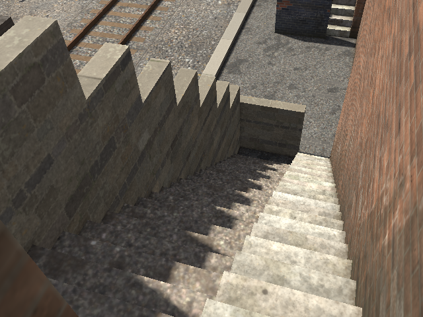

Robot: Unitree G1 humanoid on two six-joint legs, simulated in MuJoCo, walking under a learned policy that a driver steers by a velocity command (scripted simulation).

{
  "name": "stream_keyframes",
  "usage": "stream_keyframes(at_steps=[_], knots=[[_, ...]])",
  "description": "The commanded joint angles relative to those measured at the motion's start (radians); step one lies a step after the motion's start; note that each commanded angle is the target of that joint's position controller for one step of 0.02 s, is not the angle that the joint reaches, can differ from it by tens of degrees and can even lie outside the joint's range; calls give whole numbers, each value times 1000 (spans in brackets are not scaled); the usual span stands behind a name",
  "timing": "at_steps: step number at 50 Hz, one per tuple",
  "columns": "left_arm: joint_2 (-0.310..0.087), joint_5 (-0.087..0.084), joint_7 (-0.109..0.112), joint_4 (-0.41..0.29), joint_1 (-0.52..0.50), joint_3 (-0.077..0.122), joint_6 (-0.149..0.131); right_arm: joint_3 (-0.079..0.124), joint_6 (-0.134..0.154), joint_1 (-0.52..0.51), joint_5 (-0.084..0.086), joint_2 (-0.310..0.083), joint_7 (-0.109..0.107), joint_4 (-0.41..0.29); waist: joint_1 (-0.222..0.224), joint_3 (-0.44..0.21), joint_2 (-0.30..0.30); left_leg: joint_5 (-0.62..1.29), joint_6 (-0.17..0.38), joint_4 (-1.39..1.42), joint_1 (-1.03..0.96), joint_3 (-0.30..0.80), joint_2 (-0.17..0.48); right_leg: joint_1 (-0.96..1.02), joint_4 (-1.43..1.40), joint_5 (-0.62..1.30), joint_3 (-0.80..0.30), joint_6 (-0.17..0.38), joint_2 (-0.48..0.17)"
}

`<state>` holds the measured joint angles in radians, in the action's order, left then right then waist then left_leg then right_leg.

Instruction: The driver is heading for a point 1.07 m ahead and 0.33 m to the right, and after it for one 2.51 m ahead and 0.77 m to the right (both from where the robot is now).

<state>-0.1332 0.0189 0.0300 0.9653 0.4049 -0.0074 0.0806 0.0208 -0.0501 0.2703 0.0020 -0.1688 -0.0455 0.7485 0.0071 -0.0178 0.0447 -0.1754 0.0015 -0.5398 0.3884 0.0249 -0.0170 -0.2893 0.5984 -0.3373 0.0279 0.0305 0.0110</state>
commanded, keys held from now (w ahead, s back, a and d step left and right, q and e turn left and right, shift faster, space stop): no key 0.70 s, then w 0.10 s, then no key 0.20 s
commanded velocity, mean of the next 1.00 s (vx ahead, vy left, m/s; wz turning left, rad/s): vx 0.04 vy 0.00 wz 0.02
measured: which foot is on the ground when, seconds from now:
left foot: down 0.00-1.00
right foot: down 0.00-1.00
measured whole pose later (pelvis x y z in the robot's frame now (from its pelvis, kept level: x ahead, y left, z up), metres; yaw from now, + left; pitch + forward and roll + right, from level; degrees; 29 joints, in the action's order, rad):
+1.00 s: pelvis +0.07 +0.00 +0.02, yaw -1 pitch +2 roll +0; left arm -0.14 0.01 -0.10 1.12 0.45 -0.04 -0.02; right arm 0.01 -0.06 0.26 -0.01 -0.16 0.08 1.08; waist -0.02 -0.02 -0.01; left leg -0.20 0.00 -0.35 0.18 0.00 0.00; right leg -0.01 0.23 -0.25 0.01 0.02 0.02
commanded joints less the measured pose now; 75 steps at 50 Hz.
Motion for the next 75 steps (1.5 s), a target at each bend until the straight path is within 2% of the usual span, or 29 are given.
stream_keyframes(at_steps=[1, 9, 10, 11, 12, 13, 14, 16, 17, 18, 20, 24, 28, 29, 30, 35, 36, 38, 39, 43, 44, 45, 47, 53, 67, 68, 69, 72, 75], knots=[[-114, -19, 55, -22, 2, 20, -22, 20, 32, 33, -9, -76, -21, -44, -12, 36, -166, 61, 15, 133, -147, 87, 68, -68, -302, -10, -178, 27, -134], [-106, -7, 69, -3, 27, 46, -19, 33, 33, 109, -3, -66, -48, 11, 5, 52, -52, 45, 7, 161, -120, 79, 70, -36, -284, 14, -131, 48, -116], [-157, -10, 1, -10, 28, 36, -86, 9, 79, -19, -32, 1, 31, -28, 14, -21, -111, -41, -15, -20, -81, -59, -2, -3, -325, -1, -145, 111, -89], [-47, -12, 0, -71, -84, 10, -52, 3, 53, 126, -30, 34, 34, 44, -28, -35, -91, -15, 2, 147, -185, 28, 23, 6, -359, 75, -207, 86, -175], [-55, -13, -4, -74, -92, 4, -43, 1, 35, 99, -26, 17, 32, 57, -15, -2, -54, 49, 9, 168, -233, 39, 48, -22, -362, 87, -161, 52, -128], [-127, -26, -79, -28, -78, 10, -112, 17, 71, 50, -7, -12, 101, 37, -19, 72, -86, -60, -16, 67, -154, -35, 32, -61, -370, -48, -106, 49, -68], [-131, -36, -116, -35, -139, 9, -145, 24, 87, 74, -13, -46, 139, 69, -36, 72, -50, -61, -18, 99, -149, -25, 42, -74, -351, -89, -83, 34, -60], [-126, -31, -144, 17, -56, 12, -162, 20, 90, 31, -5, -67, 159, 89, 15, 69, -15, -75, -19, 189, -84, -4, 42, 46, -339, 31, -48, 10, -27], [-76, -14, -56, -13, -34, 7, -97, 25, 62, 106, -25, -58, 73, 105, -10, 26, -19, 87, 9, 209, -150, 54, 75, 117, -303, 270, -101, 31, -90], [-81, -18, -21, -16, -36, 1, -62, 20, 49, 99, -26, -57, 36, 126, 3, 28, 6, 159, 11, 204, -171, 55, 82, 140, -286, 381, -101, 33, -97], [-104, -40, 0, -31, -58, -2, -32, 13, 38, 43, -5, -50, 4, 127, 4, 15, 2, 222, 14, 216, -209, 61, 77, 174, -277, 458, -100, 23, -106], [-118, -20, -5, -14, -50, -4, -21, -1, 25, 57, -4, -46, -9, 174, -1, 25, -54, 215, 33, 247, -245, 55, 80, 195, -302, 424, -92, -1, -95], [-113, -20, -6, 5, -52, -12, -22, -5, 25, 41, -4, -57, -8, 206, -6, 38, -65, 221, 41, 262, -269, 56, 85, 192, -320, 395, -90, -9, -95], [-188, -22, 34, 70, 42, 22, -14, 31, 29, 115, 22, -152, -50, 234, 11, 151, -137, 238, 71, 200, -173, 79, 147, 136, -278, 253, -48, -2, -92], [-130, -32, 41, 73, 72, 7, -19, 29, 32, 107, 28, -157, -56, 224, 4, 87, -85, 268, 80, 194, -203, 84, 155, 141, -285, 234, -64, 2, -97], [-119, -20, 32, 84, 52, 17, -16, 27, 18, 77, 13, -112, -66, 227, -8, 37, -23, 262, 91, 160, -211, 78, 145, 129, -275, 229, -62, 10, -90], [-72, -13, 30, 94, 70, 2, -20, 13, 20, 90, 4, -73, -65, 237, -8, 6, -16, 192, 80, 202, -233, 85, 148, 148, -317, 173, -72, 5, -96], [-64, -16, 32, 116, 89, -7, -32, 8, 23, 90, 8, -75, -65, 251, -12, 58, -19, 51, 61, 263, -234, 85, 130, 146, -371, 109, -81, 2, -96], [-39, -8, 23, 113, 118, -20, -30, 16, 21, 71, 12, -96, -51, 254, -8, 76, -75, 9, 67, 267, -226, 93, 131, 137, -391, 66, -86, 2, -100], [-74, -25, 28, 121, 193, -18, -54, 9, 39, 88, 14, -93, -38, 290, -12, 77, -27, 150, 67, 234, -254, 80, 137, 152, -383, 174, -82, -4, -109], [-103, 3, -62, 119, 97, -30, -90, -40, 34, -30, -29, 54, 98, 265, -22, -11, 9, 174, 0, 226, -273, -3, 61, 210, -407, 317, -65, -13, -69], [-135, 5, -115, 105, 47, -17, -103, -14, 18, 3, -30, -28, 150, 275, -54, 15, -4, 243, 21, 226, -284, -25, 47, 203, -396, 467, -52, 5, -44], [-124, -7, -142, 144, 118, -13, -117, 3, 5, 62, -14, -110, 162, 313, -49, 1, -67, 318, 52, 196, -248, -32, 37, 288, -356, 671, -57, 10, -50], [-108, -16, -151, 144, 113, -9, -91, -13, -10, 8, -5, -47, 156, 341, -36, 37, -63, 281, 30, 170, -171, -37, 31, 282, -346, 609, -58, -12, -34], [-142, -15, -141, 121, -8, 8, -80, 3, 6, -63, -7, -63, 163, 365, -28, 25, -23, 273, 23, 209, -224, -19, 39, 221, -377, 396, -42, -17, -13], [-45, -8, -30, 171, 146, -15, -57, 17, 3, 53, -14, -145, 55, 395, -29, 58, -118, 155, 71, 227, -200, 78, 167, 199, -330, 187, -21, 6, -120], [-62, -17, 22, 171, 156, -14, -40, 26, 15, 56, 6, -161, 8, 399, -12, 80, -101, 133, 81, 218, -177, 97, 171, 166, -333, 138, -48, 1, -116], [-116, -22, 47, 140, 133, -4, -15, 23, 33, -2, 4, -126, -24, 374, -8, 103, -22, 115, 75, 217, -146, 90, 155, 117, -333, 126, -53, -9, -115], [-97, -29, 54, 131, 178, -5, -32, 38, 28, 17, 13, -143, -35, 364, -9, 60, -12, 128, 82, 194, -168, 106, 153, 95, -299, 123, -50, -13, -98]])
Velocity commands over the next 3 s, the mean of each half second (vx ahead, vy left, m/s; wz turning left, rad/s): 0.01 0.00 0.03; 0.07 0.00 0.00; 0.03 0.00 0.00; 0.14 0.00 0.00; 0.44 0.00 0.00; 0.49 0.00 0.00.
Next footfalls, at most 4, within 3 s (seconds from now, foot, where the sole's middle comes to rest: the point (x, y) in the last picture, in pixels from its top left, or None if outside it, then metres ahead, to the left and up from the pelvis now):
2.48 right None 0.30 -0.12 -0.97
2.78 left None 0.50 0.06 -0.98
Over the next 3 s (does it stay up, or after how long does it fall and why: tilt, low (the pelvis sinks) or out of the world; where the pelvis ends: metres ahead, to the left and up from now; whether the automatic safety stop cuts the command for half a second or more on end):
stays up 0.49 -0.04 -0.35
